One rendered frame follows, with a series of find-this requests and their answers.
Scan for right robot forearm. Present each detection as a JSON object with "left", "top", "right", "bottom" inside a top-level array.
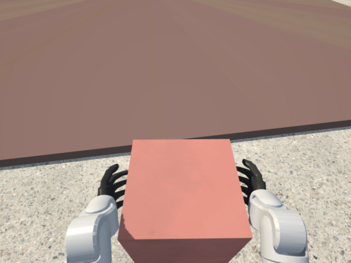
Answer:
[{"left": 248, "top": 189, "right": 309, "bottom": 263}]

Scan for carton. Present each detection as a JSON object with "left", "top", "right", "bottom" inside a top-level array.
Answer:
[{"left": 117, "top": 139, "right": 253, "bottom": 263}]

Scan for robot left hand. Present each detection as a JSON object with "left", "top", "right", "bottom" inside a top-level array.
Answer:
[{"left": 97, "top": 164, "right": 128, "bottom": 209}]

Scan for robot right hand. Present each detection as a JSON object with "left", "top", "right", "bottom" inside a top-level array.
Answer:
[{"left": 236, "top": 159, "right": 266, "bottom": 205}]

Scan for left robot forearm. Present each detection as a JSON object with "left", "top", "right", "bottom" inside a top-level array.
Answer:
[{"left": 64, "top": 195, "right": 119, "bottom": 263}]

